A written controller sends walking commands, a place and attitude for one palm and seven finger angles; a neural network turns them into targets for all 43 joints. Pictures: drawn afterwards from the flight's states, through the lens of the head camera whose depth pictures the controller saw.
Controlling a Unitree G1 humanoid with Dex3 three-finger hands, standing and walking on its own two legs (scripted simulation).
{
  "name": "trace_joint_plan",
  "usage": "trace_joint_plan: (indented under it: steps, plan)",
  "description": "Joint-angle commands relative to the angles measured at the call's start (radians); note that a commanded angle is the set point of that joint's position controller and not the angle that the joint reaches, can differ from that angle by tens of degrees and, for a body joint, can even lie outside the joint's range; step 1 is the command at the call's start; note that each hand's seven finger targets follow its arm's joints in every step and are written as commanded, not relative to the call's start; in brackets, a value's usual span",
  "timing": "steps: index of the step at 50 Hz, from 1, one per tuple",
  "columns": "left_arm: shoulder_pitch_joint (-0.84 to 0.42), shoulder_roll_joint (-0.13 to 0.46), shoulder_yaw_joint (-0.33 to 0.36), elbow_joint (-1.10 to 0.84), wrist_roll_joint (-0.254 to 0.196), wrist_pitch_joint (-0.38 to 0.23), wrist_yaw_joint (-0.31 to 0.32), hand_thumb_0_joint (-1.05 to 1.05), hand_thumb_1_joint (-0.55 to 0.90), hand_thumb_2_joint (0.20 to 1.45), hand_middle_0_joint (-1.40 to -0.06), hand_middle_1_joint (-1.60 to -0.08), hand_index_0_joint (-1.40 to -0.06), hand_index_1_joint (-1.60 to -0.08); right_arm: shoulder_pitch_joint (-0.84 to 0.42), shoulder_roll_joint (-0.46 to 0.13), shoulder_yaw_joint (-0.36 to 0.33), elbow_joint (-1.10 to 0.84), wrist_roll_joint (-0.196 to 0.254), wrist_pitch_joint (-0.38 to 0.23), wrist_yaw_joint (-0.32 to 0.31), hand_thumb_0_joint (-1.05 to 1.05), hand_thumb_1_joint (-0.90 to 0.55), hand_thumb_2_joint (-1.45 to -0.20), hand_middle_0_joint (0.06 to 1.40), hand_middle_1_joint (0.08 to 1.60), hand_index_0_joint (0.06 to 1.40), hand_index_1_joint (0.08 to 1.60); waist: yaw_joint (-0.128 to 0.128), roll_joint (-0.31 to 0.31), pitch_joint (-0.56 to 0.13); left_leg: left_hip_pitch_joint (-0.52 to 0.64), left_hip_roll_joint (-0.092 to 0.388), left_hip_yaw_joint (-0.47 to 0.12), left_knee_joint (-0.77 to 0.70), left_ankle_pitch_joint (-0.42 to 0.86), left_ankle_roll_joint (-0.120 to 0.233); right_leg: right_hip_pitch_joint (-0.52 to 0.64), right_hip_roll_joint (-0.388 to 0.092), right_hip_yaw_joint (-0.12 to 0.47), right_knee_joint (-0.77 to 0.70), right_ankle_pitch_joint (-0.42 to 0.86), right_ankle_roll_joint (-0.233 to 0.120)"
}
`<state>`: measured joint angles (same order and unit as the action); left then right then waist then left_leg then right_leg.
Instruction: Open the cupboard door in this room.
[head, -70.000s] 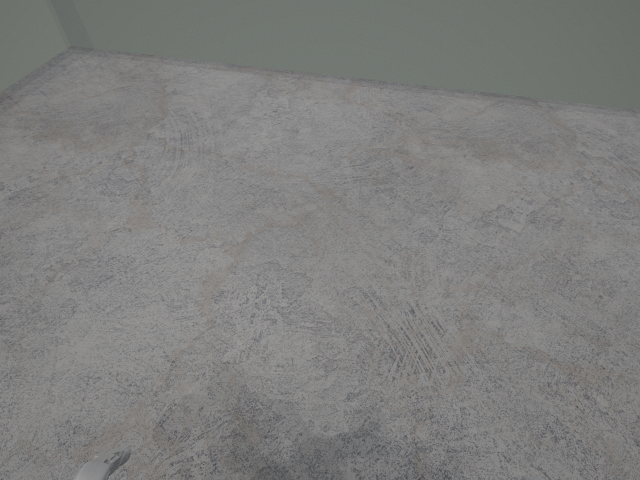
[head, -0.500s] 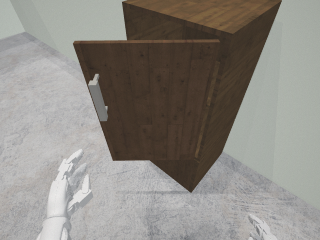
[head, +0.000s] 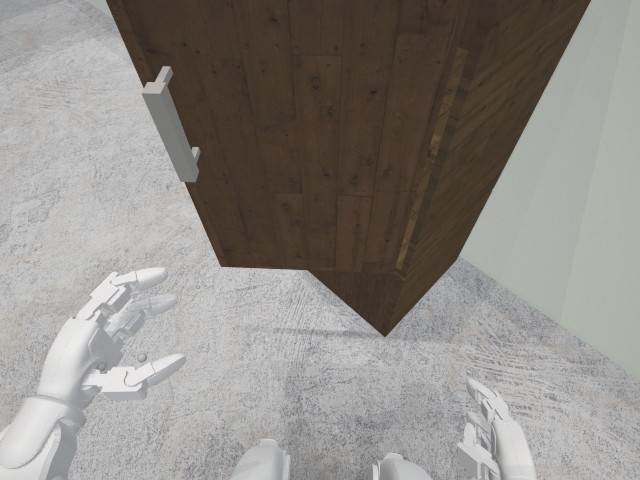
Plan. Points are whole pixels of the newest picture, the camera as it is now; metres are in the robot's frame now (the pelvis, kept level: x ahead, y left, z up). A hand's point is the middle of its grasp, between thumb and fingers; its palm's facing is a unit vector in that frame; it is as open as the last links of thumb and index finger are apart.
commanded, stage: raise the hand with hooked fingers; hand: left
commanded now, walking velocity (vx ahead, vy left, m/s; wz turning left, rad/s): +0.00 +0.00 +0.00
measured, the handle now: (178, 127) +0.54 +0.23 +0.12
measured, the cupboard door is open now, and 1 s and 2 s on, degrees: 42 42 42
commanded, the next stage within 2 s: move the hooked fingers beside the handle in 1.34 s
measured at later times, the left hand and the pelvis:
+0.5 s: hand (55, 292) +0.28 +0.29 +0.12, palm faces +0.06 -1.00 -0.06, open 13.5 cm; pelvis +0.02 +0.04 +0.03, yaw -1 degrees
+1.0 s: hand (39, 244) +0.32 +0.31 +0.14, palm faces +0.02 -1.00 -0.04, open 14.0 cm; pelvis +0.02 +0.04 +0.05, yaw -1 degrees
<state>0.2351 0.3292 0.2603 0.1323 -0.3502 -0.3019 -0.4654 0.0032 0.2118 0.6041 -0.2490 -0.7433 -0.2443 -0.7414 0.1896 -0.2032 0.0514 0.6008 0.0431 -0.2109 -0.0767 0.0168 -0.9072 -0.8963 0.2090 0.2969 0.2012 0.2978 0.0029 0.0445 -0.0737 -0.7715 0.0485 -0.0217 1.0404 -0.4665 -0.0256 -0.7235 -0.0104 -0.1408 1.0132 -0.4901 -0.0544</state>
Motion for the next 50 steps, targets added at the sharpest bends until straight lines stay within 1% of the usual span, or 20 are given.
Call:
trace_joint_plan:
  steps: [1,2,4,5,7,10,13,15,18,20,23,25,28,32,36,38,42,44,47,50]
  plan:
    - [0.099,0.203,0.286,-0.251,-0.086,0.004,0.085,0.000,-0.010,0.510,-0.265,-0.885,-0.265,-0.885,-0.035,-0.137,-0.090,-0.200,0.003,-0.063,-0.014,0.000,-0.900,-0.900,0.200,0.300,0.200,0.300,0.076,-0.068,-0.364,0.123,-0.054,-0.002,-0.162,0.334,0.041,0.418,-0.046,0.211,-0.248,0.487,0.085]
    - [0.118,0.182,0.289,-0.270,-0.085,-0.023,0.118,0.000,-0.033,0.500,-0.267,-0.900,-0.267,-0.900,-0.027,-0.125,-0.096,-0.190,0.000,-0.068,-0.007,0.000,-0.900,-0.900,0.200,0.300,0.200,0.300,0.077,-0.064,-0.351,0.145,-0.054,0.001,-0.183,0.350,0.038,0.408,-0.038,0.186,-0.239,0.527,0.082]
    - [0.119,0.114,0.224,-0.291,-0.059,-0.077,0.158,0.000,-0.080,0.480,-0.270,-0.930,-0.270,-0.930,-0.018,-0.126,-0.105,-0.172,-0.003,-0.077,0.003,0.000,-0.900,-0.900,0.200,0.300,0.200,0.300,0.054,-0.064,-0.280,0.177,-0.051,0.011,-0.214,0.355,0.039,0.332,-0.018,0.144,-0.238,0.501,0.077]
    - [0.101,0.111,0.206,-0.273,-0.046,-0.091,0.162,0.000,-0.103,0.470,-0.272,-0.945,-0.272,-0.945,-0.015,-0.135,-0.106,-0.169,-0.006,-0.077,0.006,0.000,-0.900,-0.900,0.200,0.300,0.200,0.300,0.048,-0.069,-0.248,0.178,-0.049,0.008,-0.218,0.362,0.042,0.314,-0.010,0.136,-0.236,0.490,0.071]
    - [0.048,0.090,0.139,-0.209,-0.008,-0.112,0.148,0.000,-0.150,0.450,-0.275,-0.975,-0.275,-0.975,0.011,-0.159,-0.109,-0.143,-0.005,-0.079,0.009,0.000,-0.900,-0.900,0.200,0.300,0.200,0.300,-0.003,-0.056,-0.166,0.185,-0.049,0.013,-0.227,0.320,0.047,0.219,0.001,0.114,-0.247,0.397,0.069]
    - [-0.037,0.106,0.088,-0.175,0.004,-0.104,0.094,0.000,-0.220,0.420,-0.280,-1.020,-0.280,-1.020,0.032,-0.194,-0.108,-0.144,0.003,-0.089,-0.003,0.000,-0.900,-0.900,0.200,0.300,0.200,0.300,-0.030,-0.025,-0.119,0.202,-0.048,0.010,-0.240,0.250,0.055,0.164,0.007,0.118,-0.282,0.257,0.054]
    - [-0.113,0.200,0.152,-0.198,-0.009,-0.089,0.060,0.000,-0.290,0.390,-0.285,-1.065,-0.285,-1.065,0.043,-0.209,-0.104,-0.151,0.009,-0.097,-0.022,0.000,-0.900,-0.900,0.200,0.300,0.200,0.300,-0.012,-0.019,-0.204,0.250,-0.046,0.006,-0.275,0.227,0.057,0.217,0.005,0.118,-0.307,0.198,0.050]
    - [-0.181,0.262,0.202,-0.253,-0.018,-0.094,0.072,0.000,-0.337,0.370,-0.288,-1.095,-0.288,-1.095,0.038,-0.208,-0.097,-0.148,0.007,-0.100,-0.029,0.000,-0.900,-0.900,0.200,0.300,0.200,0.300,0.001,0.035,-0.240,0.305,-0.042,-0.004,-0.293,0.260,0.054,0.244,0.012,0.103,-0.296,0.228,0.039]
    - [-0.188,0.249,0.230,-0.270,-0.035,-0.107,0.108,0.000,-0.407,0.340,-0.293,-1.140,-0.293,-1.140,0.031,-0.190,-0.083,-0.147,0.004,-0.104,-0.027,0.000,-0.900,-0.900,0.200,0.300,0.200,0.300,0.019,0.086,-0.257,0.362,-0.040,-0.013,-0.322,0.320,0.044,0.273,0.019,0.078,-0.289,0.283,0.032]
    - [-0.185,0.243,0.232,-0.225,-0.037,-0.092,0.122,0.000,-0.453,0.320,-0.297,-1.170,-0.297,-1.170,0.035,-0.194,-0.079,-0.143,0.003,-0.100,-0.023,0.000,-0.900,-0.900,0.200,0.300,0.200,0.300,0.020,0.057,-0.228,0.367,-0.034,-0.022,-0.337,0.333,0.040,0.272,0.026,0.065,-0.294,0.295,0.030]
    - [-0.211,0.200,0.172,-0.118,-0.016,-0.019,0.102,0.000,-0.500,0.300,-0.300,-1.200,-0.300,-1.200,0.027,-0.199,-0.073,-0.143,0.012,-0.086,-0.018,0.000,-0.900,-0.900,0.200,0.300,0.200,0.300,0.003,0.093,-0.137,0.360,-0.031,-0.022,-0.367,0.300,0.032,0.234,0.024,0.055,-0.314,0.277,0.031]
    - [-0.236,0.203,0.157,-0.050,-0.008,0.045,0.073,0.000,-0.500,0.300,-0.300,-1.200,-0.300,-1.200,0.028,-0.209,-0.072,-0.152,0.017,-0.077,-0.023,0.000,-0.900,-0.900,0.200,0.300,0.200,0.300,0.001,0.048,-0.103,0.353,-0.029,-0.026,-0.384,0.280,0.035,0.240,0.026,0.055,-0.335,0.268,0.030]
    - [-0.322,0.242,0.167,-0.052,0.000,0.102,0.042,0.000,-0.500,0.300,-0.300,-1.200,-0.300,-1.200,0.029,-0.216,-0.068,-0.166,0.019,-0.070,-0.031,0.000,-0.900,-0.900,0.200,0.300,0.200,0.300,-0.002,0.019,-0.136,0.373,-0.029,-0.030,-0.396,0.297,0.037,0.263,0.024,0.054,-0.349,0.288,0.033]
    - [-0.448,0.320,0.240,-0.123,-0.009,0.071,0.055,0.000,-0.500,0.300,-0.300,-1.200,-0.300,-1.200,0.024,-0.206,-0.060,-0.166,0.009,-0.074,-0.035,0.000,-0.900,-0.900,0.200,0.300,0.200,0.300,0.008,0.037,-0.208,0.449,-0.028,-0.044,-0.407,0.353,0.031,0.301,0.029,0.056,-0.356,0.310,0.028]
    - [-0.510,0.343,0.261,-0.115,-0.003,0.029,0.069,0.000,-0.500,0.300,-0.300,-1.200,-0.300,-1.200,0.032,-0.199,-0.052,-0.139,0.002,-0.079,-0.035,0.000,-0.900,-0.900,0.200,0.300,0.200,0.300,0.007,0.095,-0.232,0.506,-0.023,-0.051,-0.417,0.411,0.020,0.308,0.029,0.059,-0.363,0.330,0.024]
    - [-0.517,0.326,0.246,-0.039,-0.002,0.049,0.053,0.000,-0.500,0.300,-0.300,-1.200,-0.300,-1.200,0.031,-0.204,-0.054,-0.128,0.008,-0.074,-0.039,0.000,-0.900,-0.900,0.200,0.300,0.200,0.300,-0.003,0.079,-0.187,0.492,-0.022,-0.048,-0.427,0.388,0.021,0.295,0.026,0.058,-0.377,0.321,0.027]
    - [-0.555,0.353,0.247,0.070,0.000,0.119,0.006,0.000,-0.500,0.300,-0.300,-1.200,-0.300,-1.200,0.032,-0.216,-0.055,-0.124,0.016,-0.064,-0.047,0.000,-0.900,-0.900,0.200,0.300,0.200,0.300,0.000,0.077,-0.164,0.478,-0.029,-0.038,-0.442,0.376,0.029,0.315,0.018,0.063,-0.405,0.334,0.026]
    - [-0.518,0.327,0.227,0.113,-0.005,0.148,-0.015,0.000,-0.500,0.300,-0.300,-1.200,-0.300,-1.200,0.035,-0.219,-0.056,-0.135,0.018,-0.061,-0.048,0.000,-0.900,-0.900,0.200,0.300,0.200,0.300,0.002,0.025,-0.162,0.462,-0.032,-0.038,-0.445,0.364,0.035,0.318,0.018,0.058,-0.410,0.333,0.028]
    - [-0.496,0.330,0.235,0.084,-0.015,0.140,-0.020,0.000,-0.500,0.300,-0.300,-1.200,-0.300,-1.200,0.033,-0.220,-0.061,-0.147,0.015,-0.060,-0.037,0.000,-0.900,-0.900,0.200,0.300,0.200,0.300,0.012,0.007,-0.186,0.466,-0.036,-0.029,-0.438,0.388,0.039,0.340,0.020,0.062,-0.412,0.362,0.028]
    - [-0.508,0.378,0.281,0.018,-0.016,0.097,0.007,0.000,-0.500,0.300,-0.300,-1.200,-0.300,-1.200,0.038,-0.220,-0.067,-0.147,0.008,-0.061,-0.029,0.000,-0.900,-0.900,0.200,0.300,0.200,0.300,0.018,0.007,-0.213,0.478,-0.036,-0.021,-0.428,0.412,0.040,0.360,0.021,0.071,-0.408,0.387,0.026]
